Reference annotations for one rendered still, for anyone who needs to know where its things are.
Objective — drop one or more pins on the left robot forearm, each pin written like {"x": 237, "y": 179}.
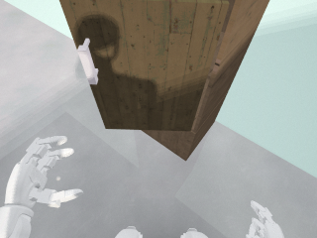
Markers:
{"x": 15, "y": 221}

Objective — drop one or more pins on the left robot thigh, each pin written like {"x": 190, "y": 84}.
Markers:
{"x": 129, "y": 233}

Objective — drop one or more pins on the robot left hand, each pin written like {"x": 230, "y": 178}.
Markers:
{"x": 21, "y": 187}

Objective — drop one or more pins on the robot right hand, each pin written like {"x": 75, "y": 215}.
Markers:
{"x": 266, "y": 226}

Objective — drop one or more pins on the handle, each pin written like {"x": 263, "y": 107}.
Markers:
{"x": 87, "y": 62}

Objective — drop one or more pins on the right robot shin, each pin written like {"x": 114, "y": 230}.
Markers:
{"x": 192, "y": 229}

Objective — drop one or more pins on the cupboard door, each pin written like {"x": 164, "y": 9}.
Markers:
{"x": 153, "y": 57}

